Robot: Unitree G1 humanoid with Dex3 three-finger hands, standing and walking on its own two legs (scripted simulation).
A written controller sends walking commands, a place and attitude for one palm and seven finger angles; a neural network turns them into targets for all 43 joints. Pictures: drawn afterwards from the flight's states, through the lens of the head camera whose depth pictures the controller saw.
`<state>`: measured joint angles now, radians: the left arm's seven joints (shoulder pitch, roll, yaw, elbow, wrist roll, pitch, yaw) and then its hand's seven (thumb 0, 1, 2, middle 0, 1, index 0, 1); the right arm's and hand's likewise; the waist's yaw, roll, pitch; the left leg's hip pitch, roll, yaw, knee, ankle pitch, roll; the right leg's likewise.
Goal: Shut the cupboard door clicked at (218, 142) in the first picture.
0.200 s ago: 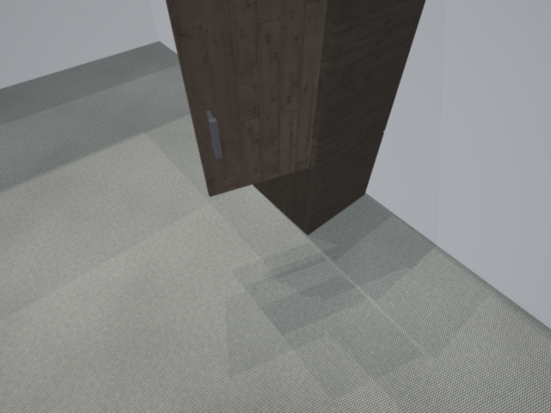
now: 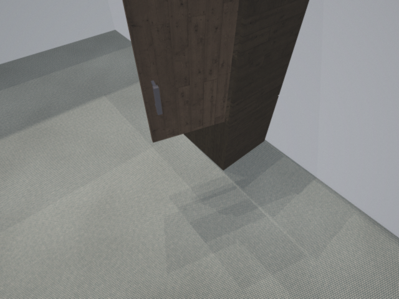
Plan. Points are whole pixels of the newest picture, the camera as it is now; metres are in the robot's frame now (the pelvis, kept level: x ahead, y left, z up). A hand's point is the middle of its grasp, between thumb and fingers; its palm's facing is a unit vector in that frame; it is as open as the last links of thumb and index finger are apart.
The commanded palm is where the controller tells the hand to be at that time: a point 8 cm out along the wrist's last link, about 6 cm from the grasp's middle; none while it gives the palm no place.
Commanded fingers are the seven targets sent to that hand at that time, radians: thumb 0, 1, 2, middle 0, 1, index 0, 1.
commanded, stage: stand and wait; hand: left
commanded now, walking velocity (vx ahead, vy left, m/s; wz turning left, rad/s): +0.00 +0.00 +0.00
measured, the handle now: (156, 97) +0.79 +0.20 -0.09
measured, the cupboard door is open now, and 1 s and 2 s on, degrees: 73 73 73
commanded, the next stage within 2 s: look at it before walking up in 0.18 s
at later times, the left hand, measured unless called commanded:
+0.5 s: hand out of the picture +0.03 +0.21 -0.17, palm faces +0.00 -0.97 -0.25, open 7.4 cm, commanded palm none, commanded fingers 0.00 0.90 0.90 -0.20 -0.30 -0.20 -0.30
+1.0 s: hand out of the picture +0.05 +0.21 -0.17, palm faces +0.03 -0.96 -0.28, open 7.4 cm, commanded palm none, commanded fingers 0.00 0.90 0.90 -0.20 -0.30 -0.20 -0.30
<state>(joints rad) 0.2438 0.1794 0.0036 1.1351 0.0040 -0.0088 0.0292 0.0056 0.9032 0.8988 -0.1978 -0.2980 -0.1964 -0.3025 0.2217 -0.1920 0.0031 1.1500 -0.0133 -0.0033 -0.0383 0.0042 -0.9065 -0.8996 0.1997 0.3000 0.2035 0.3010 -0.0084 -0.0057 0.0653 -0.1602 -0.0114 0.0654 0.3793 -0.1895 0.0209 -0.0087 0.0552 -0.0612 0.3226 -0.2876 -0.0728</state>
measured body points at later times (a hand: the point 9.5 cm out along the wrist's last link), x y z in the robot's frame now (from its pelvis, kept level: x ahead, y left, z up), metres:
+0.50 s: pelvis +0.01 +0.01 +0.00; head +0.03 +0.00 +0.45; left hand +0.03 +0.26 -0.15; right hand +0.03 -0.25 -0.16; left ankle +0.01 +0.11 -0.74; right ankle -0.07 -0.06 -0.74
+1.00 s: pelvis +0.01 +0.00 +0.00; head +0.04 -0.01 +0.45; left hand +0.05 +0.26 -0.15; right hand +0.06 -0.26 -0.16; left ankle +0.01 +0.11 -0.74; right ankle -0.07 -0.06 -0.74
